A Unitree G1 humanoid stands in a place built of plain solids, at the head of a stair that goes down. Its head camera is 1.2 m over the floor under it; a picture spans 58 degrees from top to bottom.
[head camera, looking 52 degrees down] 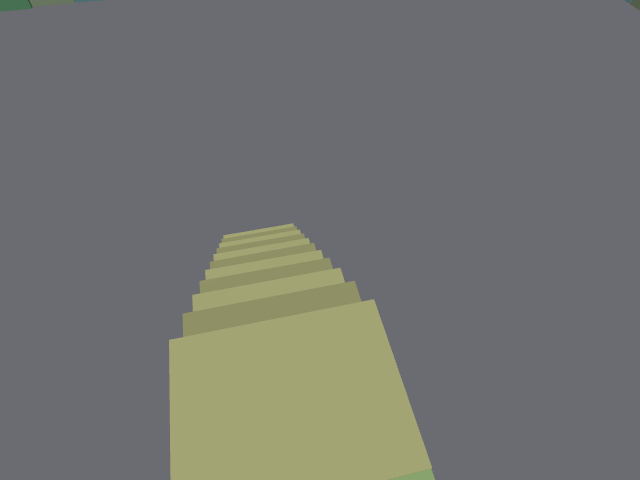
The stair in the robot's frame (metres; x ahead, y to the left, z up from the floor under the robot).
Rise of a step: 0.18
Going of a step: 0.19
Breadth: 0.64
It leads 13 degrees to the left of straight ahead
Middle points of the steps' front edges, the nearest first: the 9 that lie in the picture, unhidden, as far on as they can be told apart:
0.63 0.14 0.00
0.81 0.18 -0.18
1.00 0.22 -0.36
1.18 0.26 -0.54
1.37 0.30 -0.72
1.55 0.35 -0.91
1.74 0.39 -1.09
1.92 0.43 -1.27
2.11 0.47 -1.45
